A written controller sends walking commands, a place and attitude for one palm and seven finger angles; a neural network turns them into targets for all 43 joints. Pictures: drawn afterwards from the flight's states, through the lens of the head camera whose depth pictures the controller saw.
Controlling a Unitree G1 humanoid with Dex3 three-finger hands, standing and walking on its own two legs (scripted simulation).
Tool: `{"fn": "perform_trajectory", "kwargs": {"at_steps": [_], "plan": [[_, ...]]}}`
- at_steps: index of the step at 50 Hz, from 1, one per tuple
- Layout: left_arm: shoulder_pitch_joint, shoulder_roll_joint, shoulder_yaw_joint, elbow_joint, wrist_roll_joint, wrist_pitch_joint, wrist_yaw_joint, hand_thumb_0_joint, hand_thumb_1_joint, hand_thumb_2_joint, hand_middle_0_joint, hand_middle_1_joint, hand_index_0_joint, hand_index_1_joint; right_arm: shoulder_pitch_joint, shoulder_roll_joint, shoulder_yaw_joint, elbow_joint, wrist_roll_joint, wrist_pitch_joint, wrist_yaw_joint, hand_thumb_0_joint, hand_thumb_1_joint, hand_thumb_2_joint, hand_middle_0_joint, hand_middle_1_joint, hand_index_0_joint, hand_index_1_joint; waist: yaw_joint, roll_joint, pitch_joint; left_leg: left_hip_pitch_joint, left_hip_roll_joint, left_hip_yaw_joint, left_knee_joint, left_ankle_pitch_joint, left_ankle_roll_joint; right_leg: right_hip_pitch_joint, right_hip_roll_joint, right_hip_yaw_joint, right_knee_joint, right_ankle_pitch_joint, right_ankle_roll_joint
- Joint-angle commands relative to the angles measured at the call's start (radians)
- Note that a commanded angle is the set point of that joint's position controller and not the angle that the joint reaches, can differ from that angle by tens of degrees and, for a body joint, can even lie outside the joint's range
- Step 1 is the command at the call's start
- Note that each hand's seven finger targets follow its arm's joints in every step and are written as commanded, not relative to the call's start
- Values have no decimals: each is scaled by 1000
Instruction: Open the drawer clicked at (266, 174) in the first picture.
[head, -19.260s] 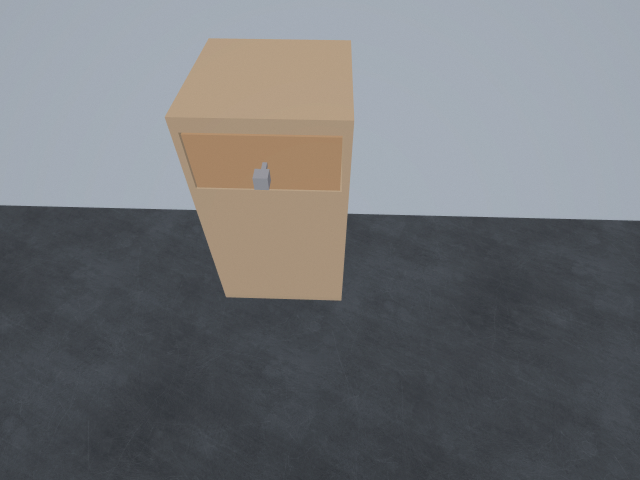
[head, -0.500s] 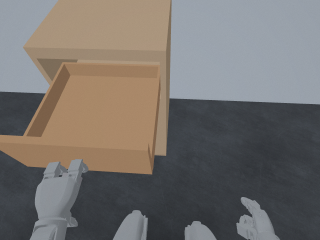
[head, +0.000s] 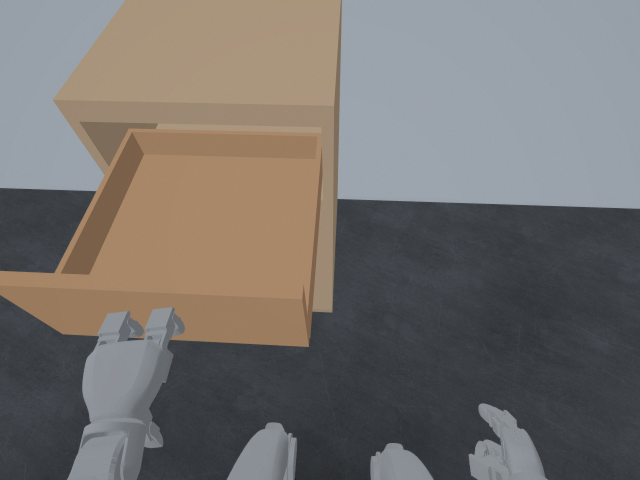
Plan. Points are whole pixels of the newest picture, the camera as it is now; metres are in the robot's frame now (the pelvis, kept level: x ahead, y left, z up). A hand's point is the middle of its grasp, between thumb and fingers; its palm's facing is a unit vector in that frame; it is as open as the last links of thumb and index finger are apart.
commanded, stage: lift the hand off the handle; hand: left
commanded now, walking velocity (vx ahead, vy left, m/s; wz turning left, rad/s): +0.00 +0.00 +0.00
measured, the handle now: (155, 348) +0.28 +0.24 -0.03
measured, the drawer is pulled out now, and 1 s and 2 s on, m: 0.30 0.30 0.30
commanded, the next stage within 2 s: none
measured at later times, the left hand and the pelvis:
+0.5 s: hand (136, 372) +0.24 +0.25 -0.01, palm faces -0.04 -0.07 -1.00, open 13.4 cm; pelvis +0.02 +0.01 +0.03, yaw +0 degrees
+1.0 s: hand (120, 357) +0.24 +0.25 +0.03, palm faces +0.00 -0.08 -1.00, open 13.4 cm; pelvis +0.03 +0.00 +0.04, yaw +0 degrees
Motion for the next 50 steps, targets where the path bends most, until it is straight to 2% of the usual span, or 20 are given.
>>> {"fn": "perform_trajectory", "kwargs": {"at_steps": [1, 3, 4, 7, 9, 11, 12, 14, 18, 21, 29, 33, 34, 35, 38, 40, 41, 43, 44, 50], "plan": [[-89, 209, 134, -195, -21, 26, 33, 0, -500, 300, -300, -1200, -300, -1200, -53, -127, -43, -139, -1, -45, -22, 0, -900, -900, 200, 300, 200, 300, 1, -26, -261, 335, -46, 13, -184, 189, 34, 116, 25, 7, -261, 239, -22], [-59, 197, 126, -232, -25, 19, 30, 0, -500, 300, -300, -1200, -300, -1200, -61, -122, -37, -148, -1, -43, -19, 0, -900, -900, 200, 300, 200, 300, 11, 15, -279, 367, -47, 14, -199, 218, 30, 122, 24, 1, -257, 252, -25], [-43, 190, 121, -219, -25, 20, 28, 0, -500, 300, -300, -1200, -300, -1200, -51, -126, -42, -148, -1, -45, -17, 0, -900, -900, 200, 300, 200, 300, 1, 5, -237, 369, -43, 9, -204, 215, 30, 115, 26, -4, -265, 254, -27], [-66, 171, 101, -228, -24, 18, 30, 0, -500, 300, -300, -1200, -300, -1200, -48, -128, -39, -152, -4, -46, -10, 0, -900, -900, 200, 300, 200, 300, -15, 4, -221, 377, -41, 2, -215, 214, 29, 108, 25, -15, -271, 242, -27], [-65, 175, 106, -203, -18, 20, 27, 0, -500, 300, -300, -1200, -300, -1200, -45, -129, -44, -149, -4, -45, -9, 0, -900, -900, 200, 300, 200, 300, -10, -5, -201, 378, -41, 4, -220, 208, 30, 109, 27, -13, -279, 242, -27], [-66, 175, 102, -220, -18, 22, 23, 0, -500, 300, -300, -1200, -300, -1200, -45, -129, -44, -156, -3, -44, -7, 0, -900, -900, 200, 300, 200, 300, -6, -4, -214, 394, -44, 7, -228, 219, 29, 127, 27, -10, -286, 254, -27], [-94, 181, 99, -253, -23, 21, 20, 0, -500, 300, -300, -1200, -300, -1200, -47, -134, -42, -159, -4, -45, -8, 0, -900, -900, 200, 300, 200, 300, -7, 28, -232, 411, -43, 5, -234, 237, 29, 136, 25, -11, -285, 267, -29], [-81, 188, 106, -233, -24, 26, 17, 0, -500, 300, -300, -1200, -300, -1200, -41, -132, -45, -156, -1, -42, -9, 0, -900, -900, 200, 300, 200, 300, -9, 3, -212, 419, -44, 6, -241, 236, 30, 144, 27, -13, -297, 271, -27], [-115, 201, 116, -282, -32, 12, 11, 0, -500, 300, -300, -1200, -300, -1200, -54, -129, -40, -160, -2, -44, -13, 0, -900, -900, 200, 300, 200, 300, -5, 5, -248, 448, -46, 14, -246, 254, 32, 162, 23, -5, -306, 286, -21], [-103, 192, 108, -284, -34, 6, 7, 0, -500, 300, -300, -1200, -300, -1200, -44, -128, -44, -163, -1, -51, -12, 0, -900, -900, 200, 300, 200, 300, -11, 11, -217, 458, -46, 9, -253, 267, 31, 170, 25, -9, -315, 305, -24], [-113, 186, 94, -344, -42, 1, 0, 0, -500, 300, -300, -1200, -300, -1200, -37, -128, -45, -168, -3, -60, -9, 0, -900, -900, 200, 300, 200, 300, -18, 17, -236, 511, -43, 5, -270, 307, 30, 193, 26, -16, -326, 334, -23], [-98, 221, 130, -369, -42, 6, -8, 0, -500, 300, -300, -1200, -300, -1200, -51, -127, -35, -172, -3, -51, -7, 0, -900, -900, 200, 300, 200, 300, -4, 6, -256, 517, -47, 13, -282, 327, 29, 225, 24, -8, -335, 358, -21], [-65, 203, 113, -356, -42, 11, -15, 0, -500, 300, -300, -1200, -300, -1200, -38, -129, -43, -174, -1, -53, -7, 0, -900, -900, 200, 300, 200, 300, -9, 15, -222, 522, -45, 9, -287, 334, 29, 231, 27, -13, -340, 372, -24], [-75, 199, 105, -389, -44, 8, -19, 0, -500, 300, -300, -1200, -300, -1200, -48, -127, -37, -178, 0, -50, -3, 0, -900, -900, 200, 300, 200, 300, -5, 29, -237, 533, -46, 12, -291, 338, 27, 227, 25, -11, -343, 366, -22], [-65, 202, 109, -380, -56, 21, -32, 0, -500, 300, -300, -1200, -300, -1200, -51, -127, -35, -179, 3, -46, 1, 0, -900, -900, 200, 300, 200, 300, -11, -10, -216, 536, -44, 11, -306, 332, 29, 245, 24, -12, -361, 365, -18], [-62, 188, 87, -398, -56, 24, -44, 0, -500, 300, -300, -1200, -300, -1200, -55, -127, -33, -187, 4, -45, 4, 0, -900, -900, 200, 300, 200, 300, -10, 15, -201, 542, -47, 12, -321, 313, 29, 249, 23, -11, -375, 348, -20], [-50, 197, 100, -380, -55, 27, -49, 0, -500, 300, -300, -1200, -300, -1200, -45, -127, -39, -184, 6, -46, 2, 0, -900, -900, 200, 300, 200, 300, -11, 1, -183, 543, -44, 10, -326, 312, 30, 259, 26, -14, -379, 352, -22], [-50, 213, 113, -422, -56, 20, -57, 0, -500, 300, -300, -1200, -300, -1200, -56, -126, -34, -192, 4, -43, 4, 0, -900, -900, 200, 300, 200, 300, 1, 4, -219, 562, -46, 19, -332, 336, 29, 281, 22, -6, -381, 372, -20], [4, 183, 88, -408, -60, 24, -64, 0, -500, 300, -300, -1200, -300, -1200, -45, -124, -40, -198, 8, -47, 5, 0, -900, -900, 200, 300, 200, 300, -3, 15, -186, 563, -46, 15, -337, 336, 31, 287, 24, -10, -389, 379, -23], [14, 200, 105, -431, -62, 24, -87, 0, -500, 300, -300, -1200, -300, -1200, -61, -127, -33, -203, 9, -36, 19, 0, -900, -900, 200, 300, 200, 300, 2, -5, -155, 563, -46, 19, -359, 330, 28, 303, 21, -5, -411, 384, -20]]}}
